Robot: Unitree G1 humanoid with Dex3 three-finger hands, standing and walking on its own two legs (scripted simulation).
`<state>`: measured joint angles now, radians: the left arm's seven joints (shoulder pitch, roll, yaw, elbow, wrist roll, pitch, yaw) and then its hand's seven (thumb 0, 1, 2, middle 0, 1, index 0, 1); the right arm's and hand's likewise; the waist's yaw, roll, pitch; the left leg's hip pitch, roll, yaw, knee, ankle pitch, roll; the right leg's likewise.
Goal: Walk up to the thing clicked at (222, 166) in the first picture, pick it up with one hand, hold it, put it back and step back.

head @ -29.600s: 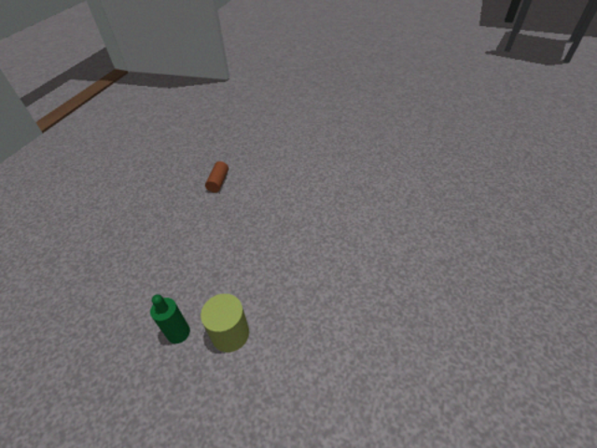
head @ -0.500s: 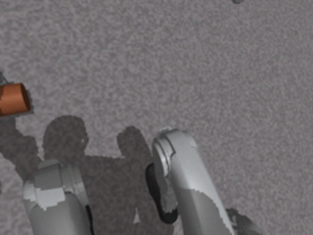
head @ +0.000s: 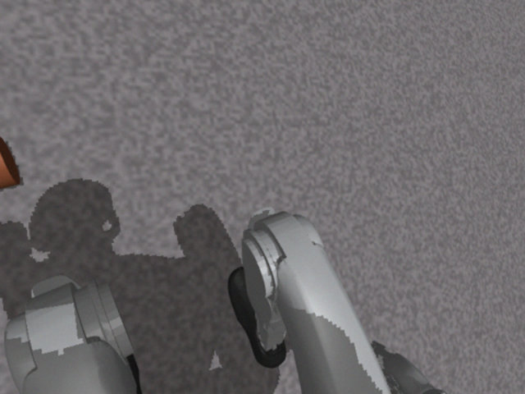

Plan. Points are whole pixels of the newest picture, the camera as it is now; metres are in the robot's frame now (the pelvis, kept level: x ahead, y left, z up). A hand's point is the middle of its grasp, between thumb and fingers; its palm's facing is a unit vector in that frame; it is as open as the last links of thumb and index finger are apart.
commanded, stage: rest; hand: left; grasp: from above
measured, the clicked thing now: out of the picture +0.47 +0.32 -0.25
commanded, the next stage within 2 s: open in 0.76 s
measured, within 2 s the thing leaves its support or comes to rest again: rests again in 1.18 s
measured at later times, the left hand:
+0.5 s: hand out of the picture +0.46 +0.31 -0.24, palm faces -0.47 -0.12 -0.88, open 10.1 cm
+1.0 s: hand out of the picture +0.46 +0.31 -0.25, palm faces -0.46 -0.12 -0.88, open 10.1 cm
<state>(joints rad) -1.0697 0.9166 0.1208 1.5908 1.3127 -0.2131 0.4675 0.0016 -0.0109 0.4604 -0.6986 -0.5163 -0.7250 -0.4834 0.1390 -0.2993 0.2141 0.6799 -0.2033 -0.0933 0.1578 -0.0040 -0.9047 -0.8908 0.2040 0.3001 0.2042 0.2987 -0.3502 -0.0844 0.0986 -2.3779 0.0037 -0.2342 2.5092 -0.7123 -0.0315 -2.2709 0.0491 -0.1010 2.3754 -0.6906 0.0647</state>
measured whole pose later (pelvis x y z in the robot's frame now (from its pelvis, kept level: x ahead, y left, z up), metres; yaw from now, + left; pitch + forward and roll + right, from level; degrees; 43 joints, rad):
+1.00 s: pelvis -0.01 +0.01 +0.00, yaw -3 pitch +29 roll -14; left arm -1.12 1.01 0.07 1.73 1.30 -0.21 0.55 0.00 0.03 0.39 -0.72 -0.44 -0.74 -0.41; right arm 0.10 -0.33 0.31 0.65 -0.23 -0.17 0.19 0.00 -0.91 -0.89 0.20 0.30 0.20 0.30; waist -0.39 -0.13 0.15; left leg -2.37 0.02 -0.27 2.54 -0.71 -0.01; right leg -2.24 0.07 -0.13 2.37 -0.67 0.07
